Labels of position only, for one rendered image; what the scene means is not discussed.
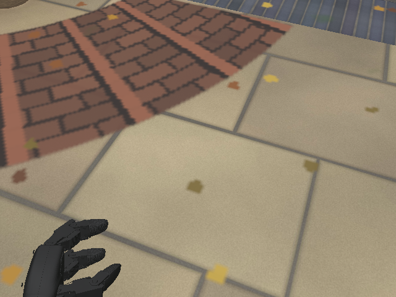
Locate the robot left hand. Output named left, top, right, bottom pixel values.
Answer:
left=21, top=219, right=121, bottom=297

